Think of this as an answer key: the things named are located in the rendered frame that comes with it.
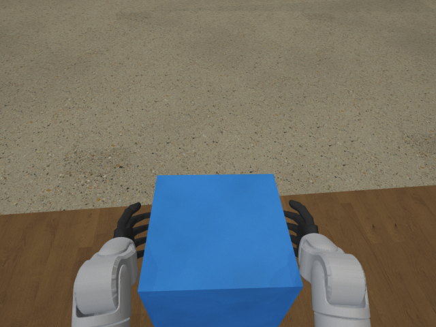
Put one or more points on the left robot hand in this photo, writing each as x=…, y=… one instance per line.
x=127, y=222

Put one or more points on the left robot forearm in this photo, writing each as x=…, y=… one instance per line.
x=102, y=288

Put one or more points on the carton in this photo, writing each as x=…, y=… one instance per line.
x=218, y=253

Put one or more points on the right robot forearm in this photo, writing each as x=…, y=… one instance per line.
x=338, y=283

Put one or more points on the right robot hand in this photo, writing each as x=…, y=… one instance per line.
x=305, y=223

